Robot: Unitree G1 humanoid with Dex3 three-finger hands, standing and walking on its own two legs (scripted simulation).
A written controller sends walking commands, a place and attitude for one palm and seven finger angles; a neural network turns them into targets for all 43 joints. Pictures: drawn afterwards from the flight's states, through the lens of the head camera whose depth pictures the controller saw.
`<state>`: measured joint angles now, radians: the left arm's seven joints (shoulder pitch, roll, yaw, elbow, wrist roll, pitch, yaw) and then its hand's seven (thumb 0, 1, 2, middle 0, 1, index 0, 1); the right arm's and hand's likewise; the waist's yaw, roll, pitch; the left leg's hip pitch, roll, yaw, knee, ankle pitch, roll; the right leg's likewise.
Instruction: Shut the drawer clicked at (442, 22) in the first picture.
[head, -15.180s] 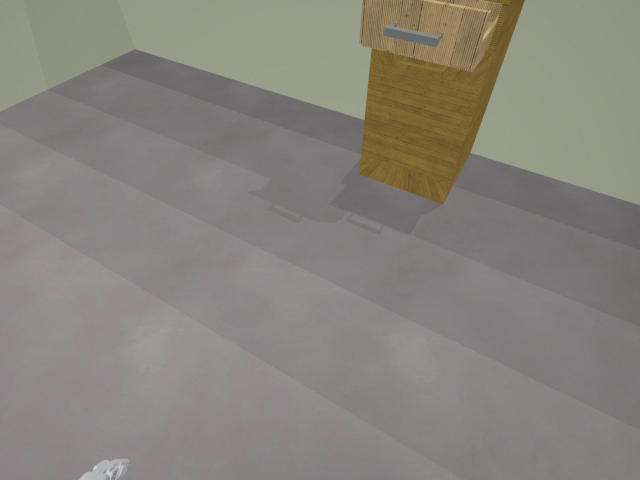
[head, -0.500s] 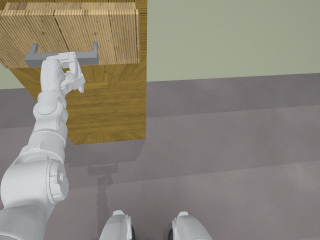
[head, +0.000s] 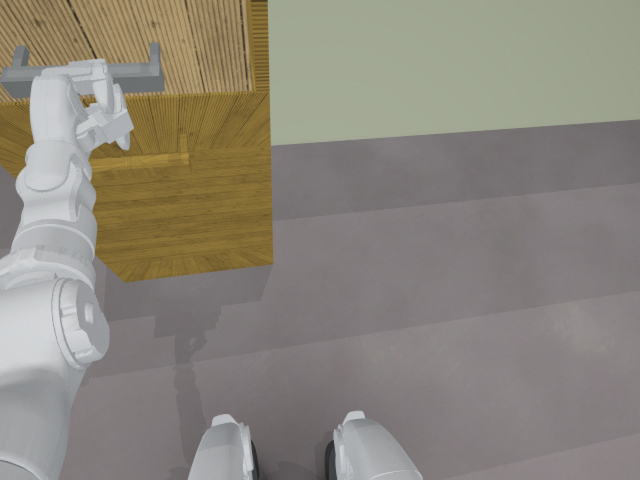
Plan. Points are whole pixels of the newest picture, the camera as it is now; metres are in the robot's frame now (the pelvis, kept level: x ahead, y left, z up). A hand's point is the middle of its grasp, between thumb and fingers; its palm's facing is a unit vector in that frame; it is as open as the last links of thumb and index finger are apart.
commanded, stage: push the drawer shut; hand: left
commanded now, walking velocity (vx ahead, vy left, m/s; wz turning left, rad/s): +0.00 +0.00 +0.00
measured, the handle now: (88, 66) +0.61 +0.22 +0.09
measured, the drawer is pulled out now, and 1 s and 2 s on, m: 0.00 0.00 0.00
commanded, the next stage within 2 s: pull the fist back off the drawer in 0.16 s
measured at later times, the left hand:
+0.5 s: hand (115, 111) +0.54 +0.19 +0.09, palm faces +0.05 -1.00 -0.04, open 3.2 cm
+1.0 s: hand (121, 122) +0.52 +0.18 +0.08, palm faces +0.07 -1.00 -0.02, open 3.2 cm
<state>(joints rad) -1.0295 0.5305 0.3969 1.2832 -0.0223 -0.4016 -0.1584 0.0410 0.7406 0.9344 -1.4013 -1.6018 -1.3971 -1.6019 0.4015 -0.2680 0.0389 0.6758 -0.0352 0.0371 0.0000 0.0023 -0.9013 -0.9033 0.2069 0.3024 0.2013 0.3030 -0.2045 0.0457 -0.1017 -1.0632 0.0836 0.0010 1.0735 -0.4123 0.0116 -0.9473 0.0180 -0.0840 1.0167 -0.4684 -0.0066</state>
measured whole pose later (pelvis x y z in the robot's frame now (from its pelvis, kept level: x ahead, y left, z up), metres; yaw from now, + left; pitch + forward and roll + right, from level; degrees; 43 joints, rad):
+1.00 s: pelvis +0.01 +0.01 +0.01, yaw -1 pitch +21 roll -4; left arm -0.89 0.43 0.37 1.14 -0.06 -0.39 -0.09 0.01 0.87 0.90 -1.40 -1.60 -1.40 -1.60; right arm 0.41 -0.25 0.03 0.64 -0.03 0.06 0.03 0.00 -0.90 -0.90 0.21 0.30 0.20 0.30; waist -0.18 0.05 -0.11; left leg -0.99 0.08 0.03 1.04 -0.42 0.03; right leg -0.88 0.01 -0.05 0.97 -0.46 0.01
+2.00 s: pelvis +0.04 -0.01 +0.08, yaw +1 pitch -3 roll +0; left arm 0.23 0.29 0.17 -0.14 -0.07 -0.06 0.09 0.02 0.89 0.90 -1.40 -1.60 -1.40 -1.60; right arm 0.16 -0.23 0.05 0.60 0.01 -0.01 -0.08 0.01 -0.90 -0.90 0.21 0.30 0.20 0.30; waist 0.04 0.07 0.02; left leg -0.13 0.03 0.06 0.40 -0.21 0.00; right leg -0.05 -0.01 -0.04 0.38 -0.27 -0.01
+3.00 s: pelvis +0.00 +0.02 +0.08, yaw +1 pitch +1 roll -1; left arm 0.63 0.40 0.35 -0.54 -0.06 -0.18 0.11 0.01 0.89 0.90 -1.41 -1.60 -1.40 -1.60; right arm 0.17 -0.22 -0.02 0.54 0.01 0.03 -0.08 0.01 -0.90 -0.90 0.21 0.30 0.20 0.30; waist 0.00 0.04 0.05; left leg -0.30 0.01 0.08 0.46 -0.17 0.05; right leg -0.23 -0.03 -0.02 0.43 -0.21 0.04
